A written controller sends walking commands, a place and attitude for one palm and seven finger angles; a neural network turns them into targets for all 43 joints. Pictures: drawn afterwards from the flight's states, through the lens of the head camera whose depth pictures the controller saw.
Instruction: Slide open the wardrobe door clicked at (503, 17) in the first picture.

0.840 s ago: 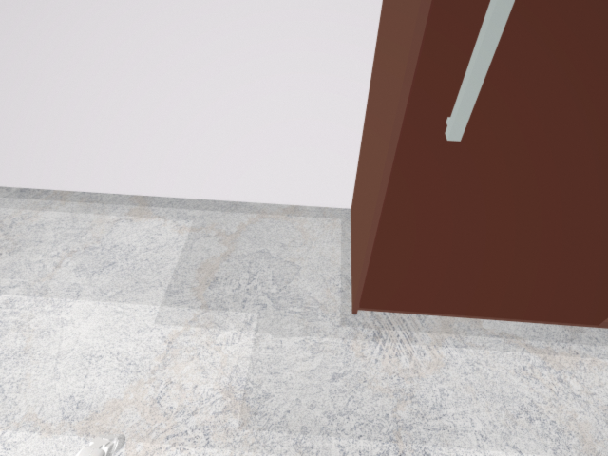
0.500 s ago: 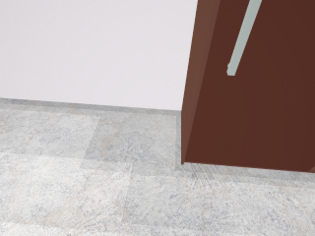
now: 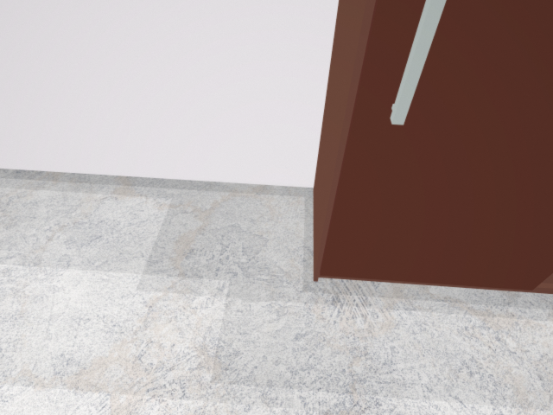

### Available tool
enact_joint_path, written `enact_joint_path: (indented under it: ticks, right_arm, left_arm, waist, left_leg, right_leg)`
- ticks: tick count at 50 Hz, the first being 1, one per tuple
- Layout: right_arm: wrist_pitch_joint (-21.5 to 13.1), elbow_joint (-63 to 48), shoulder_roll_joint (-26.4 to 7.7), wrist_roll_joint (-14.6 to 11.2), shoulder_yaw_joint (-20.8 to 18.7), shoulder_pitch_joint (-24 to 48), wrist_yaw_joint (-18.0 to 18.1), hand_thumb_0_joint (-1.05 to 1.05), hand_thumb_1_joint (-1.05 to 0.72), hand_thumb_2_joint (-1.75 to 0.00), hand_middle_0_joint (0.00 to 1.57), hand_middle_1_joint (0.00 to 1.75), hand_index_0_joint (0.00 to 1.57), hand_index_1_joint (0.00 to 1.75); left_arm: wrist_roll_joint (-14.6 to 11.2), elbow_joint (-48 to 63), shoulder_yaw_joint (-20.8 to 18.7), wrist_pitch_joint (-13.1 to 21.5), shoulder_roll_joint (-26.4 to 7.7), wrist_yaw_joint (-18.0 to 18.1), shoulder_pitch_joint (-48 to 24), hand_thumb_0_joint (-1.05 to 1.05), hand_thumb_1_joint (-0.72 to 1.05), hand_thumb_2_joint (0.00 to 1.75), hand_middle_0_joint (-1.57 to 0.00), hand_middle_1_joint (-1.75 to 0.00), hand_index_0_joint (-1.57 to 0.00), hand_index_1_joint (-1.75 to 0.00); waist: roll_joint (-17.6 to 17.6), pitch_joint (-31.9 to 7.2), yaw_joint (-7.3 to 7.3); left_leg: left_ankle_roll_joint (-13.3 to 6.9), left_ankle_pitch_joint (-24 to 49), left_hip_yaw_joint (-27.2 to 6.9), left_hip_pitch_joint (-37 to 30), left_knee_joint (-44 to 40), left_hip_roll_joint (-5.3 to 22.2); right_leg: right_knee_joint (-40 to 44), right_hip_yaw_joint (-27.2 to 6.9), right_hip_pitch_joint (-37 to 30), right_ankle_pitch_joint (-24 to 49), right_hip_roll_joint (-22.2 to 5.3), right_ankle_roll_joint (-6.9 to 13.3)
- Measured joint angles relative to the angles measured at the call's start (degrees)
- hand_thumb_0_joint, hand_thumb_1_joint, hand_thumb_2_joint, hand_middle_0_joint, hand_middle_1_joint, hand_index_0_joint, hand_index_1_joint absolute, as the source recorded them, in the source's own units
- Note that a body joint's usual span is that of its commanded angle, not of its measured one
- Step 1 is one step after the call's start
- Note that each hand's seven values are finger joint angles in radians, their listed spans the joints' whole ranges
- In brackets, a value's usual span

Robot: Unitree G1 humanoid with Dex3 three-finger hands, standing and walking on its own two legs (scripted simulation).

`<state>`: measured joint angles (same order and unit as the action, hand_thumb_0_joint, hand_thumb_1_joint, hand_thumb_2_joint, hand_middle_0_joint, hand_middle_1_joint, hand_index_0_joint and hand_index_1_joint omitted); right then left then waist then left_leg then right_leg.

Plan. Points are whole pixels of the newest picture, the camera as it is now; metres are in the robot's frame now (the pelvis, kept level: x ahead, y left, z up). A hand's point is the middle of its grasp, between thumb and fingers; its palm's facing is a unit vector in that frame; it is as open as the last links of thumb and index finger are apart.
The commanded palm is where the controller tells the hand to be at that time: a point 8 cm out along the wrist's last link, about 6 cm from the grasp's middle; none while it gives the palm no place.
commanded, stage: look at it before walking up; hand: left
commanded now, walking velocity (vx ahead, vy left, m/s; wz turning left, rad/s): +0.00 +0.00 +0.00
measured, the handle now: (415, 52) +0.75 -0.24 +0.20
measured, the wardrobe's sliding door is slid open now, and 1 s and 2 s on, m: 0.00 0.00 0.00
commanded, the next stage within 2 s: walk to a spot facing it in 0.60 s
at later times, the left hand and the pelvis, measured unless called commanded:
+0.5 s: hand out of the picture +0.09 +0.25 -0.15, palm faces -0.02 -0.94 -0.33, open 7.4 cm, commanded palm none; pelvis +0.01 +0.00 +0.00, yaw +0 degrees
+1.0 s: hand out of the picture +0.08 +0.21 -0.17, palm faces -0.10 -0.95 -0.28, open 7.4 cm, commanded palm none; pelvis +0.01 +0.00 -0.01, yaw -6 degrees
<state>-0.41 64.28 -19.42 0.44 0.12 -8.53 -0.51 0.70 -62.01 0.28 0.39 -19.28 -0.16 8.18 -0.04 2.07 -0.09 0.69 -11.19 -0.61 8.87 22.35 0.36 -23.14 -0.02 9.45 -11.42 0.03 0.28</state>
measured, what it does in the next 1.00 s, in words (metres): stands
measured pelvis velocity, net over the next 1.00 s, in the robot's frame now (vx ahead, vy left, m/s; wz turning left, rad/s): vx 0.01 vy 0.00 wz -0.11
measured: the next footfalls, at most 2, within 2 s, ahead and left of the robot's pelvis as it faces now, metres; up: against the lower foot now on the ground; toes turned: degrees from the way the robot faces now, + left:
left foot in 1.70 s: +0.05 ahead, +0.11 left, +0.00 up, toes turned -31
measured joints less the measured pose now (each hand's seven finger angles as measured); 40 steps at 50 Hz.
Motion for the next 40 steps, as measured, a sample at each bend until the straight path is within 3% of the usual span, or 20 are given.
enact_joint_path:
  ticks: [40]
  right_arm:
    - [-0.3, -1.2, 0.0, -0.1, 0.0, 3.2, 0.6, 0.01, -0.91, -0.90, 0.20, 0.30, 0.20, 0.30]
  left_arm:
    - [0.1, 0.4, -0.4, -0.3, 0.1, 0.2, -0.6, 0.00, 0.91, 0.90, -0.20, -0.30, -0.21, -0.30]
  waist:
    - [0.3, 0.4, 1.11]
  left_leg:
    - [0.1, -0.9, 0.6, -1.5, -1.4, 0.1]
  right_leg:
    - [0.7, -0.5, -0.9, -0.9, 0.1, 0.0]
